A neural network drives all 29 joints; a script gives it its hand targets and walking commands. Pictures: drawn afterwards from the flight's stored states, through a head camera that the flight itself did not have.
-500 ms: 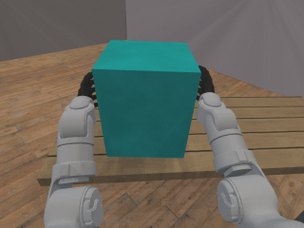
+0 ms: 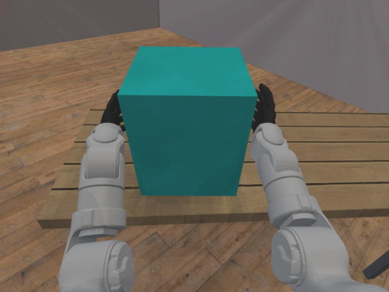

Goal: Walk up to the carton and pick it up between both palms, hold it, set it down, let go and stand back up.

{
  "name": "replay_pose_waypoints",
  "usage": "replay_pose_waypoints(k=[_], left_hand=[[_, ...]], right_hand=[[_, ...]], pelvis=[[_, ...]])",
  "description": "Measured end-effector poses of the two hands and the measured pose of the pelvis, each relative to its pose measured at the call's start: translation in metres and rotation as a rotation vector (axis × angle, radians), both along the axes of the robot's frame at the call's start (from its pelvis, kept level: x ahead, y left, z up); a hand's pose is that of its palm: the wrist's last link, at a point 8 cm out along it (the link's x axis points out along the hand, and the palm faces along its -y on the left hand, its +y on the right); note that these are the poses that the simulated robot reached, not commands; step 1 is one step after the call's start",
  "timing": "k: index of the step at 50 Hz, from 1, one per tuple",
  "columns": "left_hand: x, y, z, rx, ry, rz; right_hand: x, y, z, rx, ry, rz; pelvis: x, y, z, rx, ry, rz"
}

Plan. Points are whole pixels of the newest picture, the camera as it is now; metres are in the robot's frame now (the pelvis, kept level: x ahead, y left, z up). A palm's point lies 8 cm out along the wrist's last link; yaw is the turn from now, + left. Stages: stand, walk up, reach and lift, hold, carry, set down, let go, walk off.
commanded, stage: set down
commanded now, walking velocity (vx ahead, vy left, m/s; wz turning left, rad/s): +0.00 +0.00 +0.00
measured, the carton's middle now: (189, 123) +0.43 +0.02 +0.19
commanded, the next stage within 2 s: none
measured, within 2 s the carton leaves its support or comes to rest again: neither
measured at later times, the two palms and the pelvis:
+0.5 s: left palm (115, 136) +0.39 +0.17 +0.18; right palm (259, 129) +0.41 -0.12 +0.19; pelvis +0.01 +0.00 +0.00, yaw +0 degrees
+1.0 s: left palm (127, 136) +0.42 +0.16 +0.15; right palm (261, 133) +0.44 -0.14 +0.16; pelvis +0.03 -0.01 +0.00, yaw +0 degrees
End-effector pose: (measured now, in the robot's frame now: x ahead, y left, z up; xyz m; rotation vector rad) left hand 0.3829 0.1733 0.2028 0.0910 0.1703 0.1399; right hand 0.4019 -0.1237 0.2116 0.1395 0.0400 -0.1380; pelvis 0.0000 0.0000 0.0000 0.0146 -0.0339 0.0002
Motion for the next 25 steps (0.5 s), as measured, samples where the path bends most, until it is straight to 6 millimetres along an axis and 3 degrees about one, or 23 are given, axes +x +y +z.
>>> replay_pose_waypoints(k=[10, 25], left_hand=[[0.008, 0.0, -0.028, 0.001, 0.021, 0.005], [0.005, 0.0, -0.027, -0.017, -0.003, 0.008]], right_hand=[[0.011, 0.0, -0.02, -0.051, 0.006, 0.012], [0.008, 0.0, -0.02, -0.055, -0.021, 0.021]], pelvis=[[0.011, -0.005, 0.001, 0.006, 0.016, 0.0], [0.009, -0.004, 0.001, 0.005, 0.013, 0.0]])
